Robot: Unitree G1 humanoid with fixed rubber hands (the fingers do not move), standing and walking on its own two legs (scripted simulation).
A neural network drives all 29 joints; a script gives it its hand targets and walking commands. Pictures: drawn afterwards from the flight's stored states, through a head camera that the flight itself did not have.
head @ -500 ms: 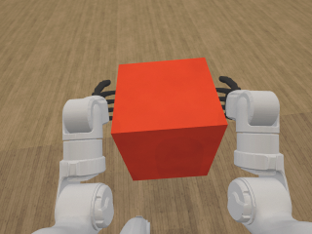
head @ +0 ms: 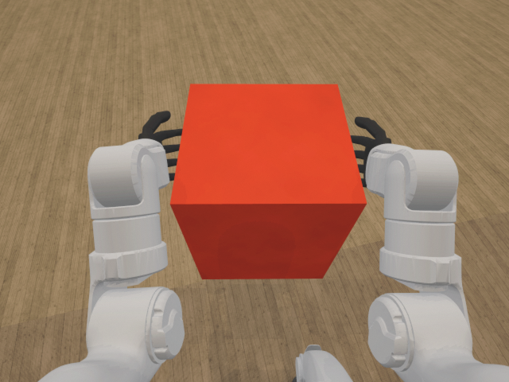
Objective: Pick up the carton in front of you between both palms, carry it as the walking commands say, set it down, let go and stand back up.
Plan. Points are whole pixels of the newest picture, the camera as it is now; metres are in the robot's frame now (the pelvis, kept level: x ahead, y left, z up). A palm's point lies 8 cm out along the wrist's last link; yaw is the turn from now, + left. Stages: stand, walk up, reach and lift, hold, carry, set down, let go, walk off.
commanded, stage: carry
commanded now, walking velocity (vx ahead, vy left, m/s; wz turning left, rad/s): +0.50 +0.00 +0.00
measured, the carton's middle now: (263, 191) +0.40 -0.01 +0.08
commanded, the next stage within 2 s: none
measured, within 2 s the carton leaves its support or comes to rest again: neither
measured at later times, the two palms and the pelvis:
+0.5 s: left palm (166, 44) +0.67 +0.15 +0.19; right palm (327, 37) +0.68 -0.15 +0.19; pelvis +0.29 -0.02 +0.02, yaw +0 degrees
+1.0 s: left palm out of the picture +0.97 +0.13 +0.21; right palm out of the picture +0.96 -0.17 +0.20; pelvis +0.59 -0.01 +0.03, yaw +1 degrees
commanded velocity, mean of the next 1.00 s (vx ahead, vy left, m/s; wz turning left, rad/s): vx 0.50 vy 0.00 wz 0.00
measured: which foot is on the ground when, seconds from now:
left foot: down 0.00-0.14, up 0.16-0.54, down 0.56-1.00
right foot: up 0.00-0.10, down 0.12-0.56, up 0.58-0.98, down 1.00-1.00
